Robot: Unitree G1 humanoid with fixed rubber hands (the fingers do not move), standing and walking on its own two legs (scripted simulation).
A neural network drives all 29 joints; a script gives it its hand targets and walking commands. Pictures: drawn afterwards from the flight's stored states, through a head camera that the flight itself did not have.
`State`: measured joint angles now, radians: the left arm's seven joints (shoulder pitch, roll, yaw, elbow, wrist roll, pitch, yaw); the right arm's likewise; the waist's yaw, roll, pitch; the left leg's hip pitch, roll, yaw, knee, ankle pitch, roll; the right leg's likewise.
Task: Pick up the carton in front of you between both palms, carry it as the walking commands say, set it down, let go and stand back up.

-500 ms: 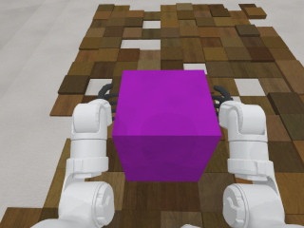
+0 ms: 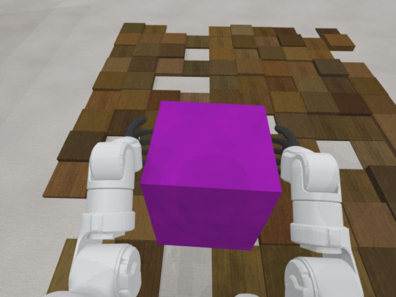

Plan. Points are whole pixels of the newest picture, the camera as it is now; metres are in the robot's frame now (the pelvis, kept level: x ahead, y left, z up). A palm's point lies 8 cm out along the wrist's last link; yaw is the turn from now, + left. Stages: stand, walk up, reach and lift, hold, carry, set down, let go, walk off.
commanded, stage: carry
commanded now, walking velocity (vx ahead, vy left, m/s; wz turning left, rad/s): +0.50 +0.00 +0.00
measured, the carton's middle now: (208, 179) +0.35 -0.01 +0.03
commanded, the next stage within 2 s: none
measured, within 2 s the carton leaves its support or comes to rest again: neither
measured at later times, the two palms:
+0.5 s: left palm (155, 84) +0.59 +0.12 +0.10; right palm (271, 82) +0.60 -0.18 +0.09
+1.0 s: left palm (153, 16) +1.00 +0.16 +0.09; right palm (236, 18) +0.98 -0.13 +0.09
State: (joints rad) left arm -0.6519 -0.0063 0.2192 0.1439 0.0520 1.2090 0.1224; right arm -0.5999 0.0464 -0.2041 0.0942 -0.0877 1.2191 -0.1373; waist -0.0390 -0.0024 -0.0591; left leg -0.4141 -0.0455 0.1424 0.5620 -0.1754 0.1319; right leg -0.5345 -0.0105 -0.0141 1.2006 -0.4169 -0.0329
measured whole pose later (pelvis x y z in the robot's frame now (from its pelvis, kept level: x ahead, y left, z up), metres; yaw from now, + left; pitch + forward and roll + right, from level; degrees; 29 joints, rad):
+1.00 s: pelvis +0.61 +0.02 -0.02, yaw +1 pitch +6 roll -1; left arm -0.80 0.06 0.20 0.24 0.03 1.20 0.13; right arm -0.74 -0.02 -0.20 0.22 -0.01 1.18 -0.16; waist -0.06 -0.03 -0.01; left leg -0.26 0.03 0.14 0.53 -0.37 0.05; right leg -0.85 -0.06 -0.07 1.37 -0.42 -0.05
